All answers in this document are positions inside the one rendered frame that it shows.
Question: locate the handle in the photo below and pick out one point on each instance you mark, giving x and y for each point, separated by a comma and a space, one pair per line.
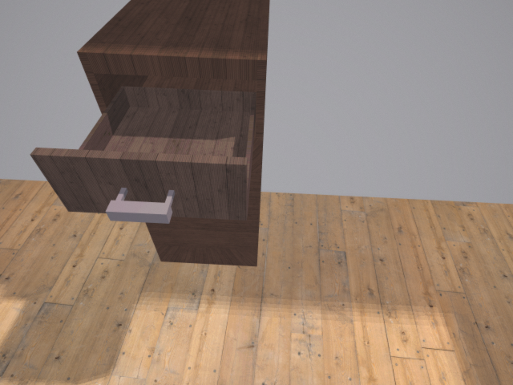
139, 211

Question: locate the cabinet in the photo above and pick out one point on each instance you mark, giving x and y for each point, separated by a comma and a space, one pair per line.
218, 45

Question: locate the drawer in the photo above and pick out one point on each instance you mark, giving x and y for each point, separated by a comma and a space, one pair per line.
150, 140

